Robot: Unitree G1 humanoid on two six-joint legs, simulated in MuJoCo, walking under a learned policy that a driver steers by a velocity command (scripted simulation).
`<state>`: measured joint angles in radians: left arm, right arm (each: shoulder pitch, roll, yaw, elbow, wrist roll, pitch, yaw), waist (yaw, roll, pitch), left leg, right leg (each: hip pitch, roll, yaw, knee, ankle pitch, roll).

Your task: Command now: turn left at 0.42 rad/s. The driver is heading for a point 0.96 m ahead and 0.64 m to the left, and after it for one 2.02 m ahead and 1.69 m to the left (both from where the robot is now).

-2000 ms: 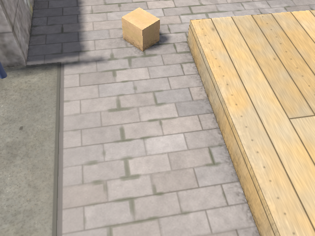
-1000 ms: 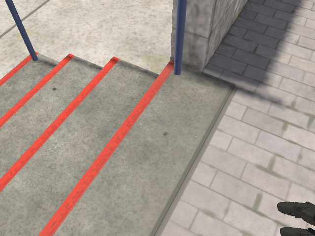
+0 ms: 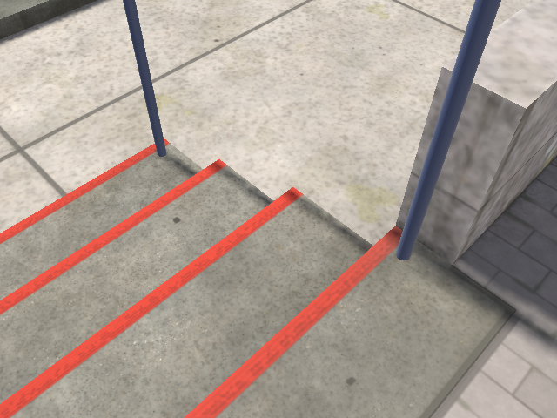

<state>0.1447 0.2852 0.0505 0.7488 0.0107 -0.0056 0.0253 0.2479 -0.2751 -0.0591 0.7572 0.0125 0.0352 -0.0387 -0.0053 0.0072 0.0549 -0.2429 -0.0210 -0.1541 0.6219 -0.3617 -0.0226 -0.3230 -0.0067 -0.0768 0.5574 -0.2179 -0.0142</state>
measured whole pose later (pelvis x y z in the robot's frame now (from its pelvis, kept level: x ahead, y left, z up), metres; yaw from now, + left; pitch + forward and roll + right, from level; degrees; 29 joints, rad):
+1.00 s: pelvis +0.04 +0.05 +0.01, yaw +34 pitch +2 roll +0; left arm 0.18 0.26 0.06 0.78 0.01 -0.01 0.03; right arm 0.25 -0.34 -0.10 0.60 0.02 0.06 -0.02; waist 0.01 0.05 0.04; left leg -0.55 -0.02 -0.07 1.05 -0.38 -0.08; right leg -0.18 -0.01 -0.05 0.41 -0.26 -0.01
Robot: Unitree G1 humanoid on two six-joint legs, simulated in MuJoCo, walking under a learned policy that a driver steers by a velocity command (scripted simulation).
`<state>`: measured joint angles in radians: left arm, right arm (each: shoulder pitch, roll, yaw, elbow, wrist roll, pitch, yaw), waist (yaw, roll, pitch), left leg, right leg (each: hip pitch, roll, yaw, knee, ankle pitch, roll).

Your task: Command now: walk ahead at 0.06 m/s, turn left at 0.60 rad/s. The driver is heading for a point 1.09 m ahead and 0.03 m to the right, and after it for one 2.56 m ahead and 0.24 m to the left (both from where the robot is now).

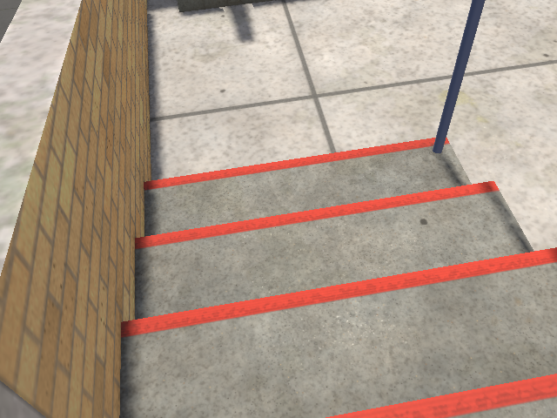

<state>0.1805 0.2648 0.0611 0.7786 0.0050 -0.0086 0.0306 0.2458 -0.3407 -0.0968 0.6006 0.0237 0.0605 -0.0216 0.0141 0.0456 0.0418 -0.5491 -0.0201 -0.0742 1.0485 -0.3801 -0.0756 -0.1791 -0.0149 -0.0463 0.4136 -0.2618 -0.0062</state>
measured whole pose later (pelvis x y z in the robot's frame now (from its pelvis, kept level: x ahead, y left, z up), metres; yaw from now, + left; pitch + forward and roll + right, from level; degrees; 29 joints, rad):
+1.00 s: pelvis +0.21 +0.07 -0.02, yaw -10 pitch +2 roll +1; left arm 0.47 0.31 0.06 0.70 -0.02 0.01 0.04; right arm 0.08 -0.29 -0.07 0.71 0.01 -0.12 0.03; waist 0.07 -0.03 -0.02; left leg -0.38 -0.04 -0.02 0.58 -0.25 0.00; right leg -0.17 0.02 0.23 0.73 -0.52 -0.01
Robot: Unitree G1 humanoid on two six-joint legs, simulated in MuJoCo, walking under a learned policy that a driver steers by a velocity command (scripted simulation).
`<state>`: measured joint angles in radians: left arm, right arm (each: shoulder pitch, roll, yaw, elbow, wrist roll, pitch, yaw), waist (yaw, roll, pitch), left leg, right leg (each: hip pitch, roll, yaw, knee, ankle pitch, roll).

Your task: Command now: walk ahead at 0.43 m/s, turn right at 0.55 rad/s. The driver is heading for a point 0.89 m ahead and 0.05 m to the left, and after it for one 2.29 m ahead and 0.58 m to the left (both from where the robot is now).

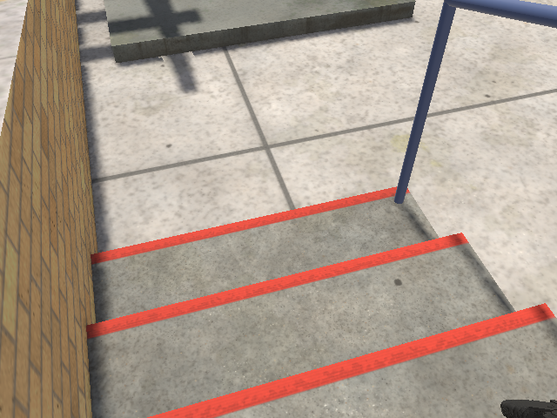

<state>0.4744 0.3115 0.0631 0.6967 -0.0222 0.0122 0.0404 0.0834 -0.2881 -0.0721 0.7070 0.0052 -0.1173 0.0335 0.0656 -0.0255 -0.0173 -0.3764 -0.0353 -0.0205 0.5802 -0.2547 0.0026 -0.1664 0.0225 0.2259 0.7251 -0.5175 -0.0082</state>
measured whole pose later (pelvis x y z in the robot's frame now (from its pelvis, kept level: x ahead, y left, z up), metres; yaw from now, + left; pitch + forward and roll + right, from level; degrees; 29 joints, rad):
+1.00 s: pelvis +0.43 -0.17 -0.15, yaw +11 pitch -2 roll -1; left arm 0.24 0.29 0.05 0.84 0.03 0.01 0.05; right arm 0.09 -0.28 -0.08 0.59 0.01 0.09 -0.01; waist 0.04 -0.01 0.04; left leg -0.57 0.02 0.04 0.93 -0.19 -0.05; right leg -0.24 -0.13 -0.24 0.56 -0.27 0.01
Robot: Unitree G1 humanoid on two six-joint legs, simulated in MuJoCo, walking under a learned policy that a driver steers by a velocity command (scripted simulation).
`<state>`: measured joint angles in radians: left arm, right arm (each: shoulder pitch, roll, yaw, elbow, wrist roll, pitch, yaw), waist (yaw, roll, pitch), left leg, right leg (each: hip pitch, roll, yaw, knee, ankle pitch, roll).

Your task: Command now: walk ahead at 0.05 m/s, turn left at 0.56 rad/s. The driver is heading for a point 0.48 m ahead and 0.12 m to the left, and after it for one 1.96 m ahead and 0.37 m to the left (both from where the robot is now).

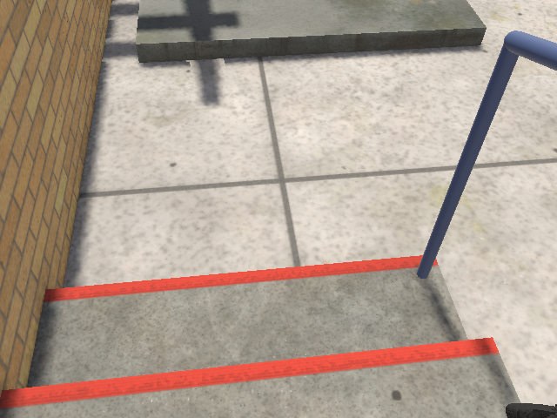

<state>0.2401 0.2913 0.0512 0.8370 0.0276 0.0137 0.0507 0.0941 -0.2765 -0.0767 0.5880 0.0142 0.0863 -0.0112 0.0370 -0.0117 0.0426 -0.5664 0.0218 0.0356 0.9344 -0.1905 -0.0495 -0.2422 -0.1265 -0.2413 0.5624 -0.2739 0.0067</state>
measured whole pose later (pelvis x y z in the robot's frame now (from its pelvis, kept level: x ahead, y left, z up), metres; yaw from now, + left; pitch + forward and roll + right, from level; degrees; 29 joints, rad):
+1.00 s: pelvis +0.13 +0.02 +0.00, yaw +28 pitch +1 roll -1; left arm 0.21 0.21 0.01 0.81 0.00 0.00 -0.03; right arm 0.19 -0.23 -0.02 0.62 -0.01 0.08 -0.03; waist 0.02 0.02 0.03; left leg -0.31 0.04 -0.11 0.55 -0.24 -0.06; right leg -0.17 0.02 -0.03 0.52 -0.37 -0.01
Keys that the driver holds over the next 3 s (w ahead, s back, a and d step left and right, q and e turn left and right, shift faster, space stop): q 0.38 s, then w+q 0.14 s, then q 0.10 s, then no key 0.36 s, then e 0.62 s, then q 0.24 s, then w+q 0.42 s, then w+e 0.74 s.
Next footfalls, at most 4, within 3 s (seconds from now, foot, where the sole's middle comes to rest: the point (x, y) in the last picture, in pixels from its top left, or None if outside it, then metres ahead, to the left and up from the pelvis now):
0.08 left None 0.09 0.11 -0.77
0.62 right None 0.17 -0.09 -0.77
0.96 left None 0.12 0.18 -0.77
2.06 left None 0.10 0.12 -0.77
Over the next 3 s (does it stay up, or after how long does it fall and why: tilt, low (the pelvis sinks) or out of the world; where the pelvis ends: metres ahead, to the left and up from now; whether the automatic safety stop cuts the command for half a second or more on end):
stays up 0.61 0.18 -0.18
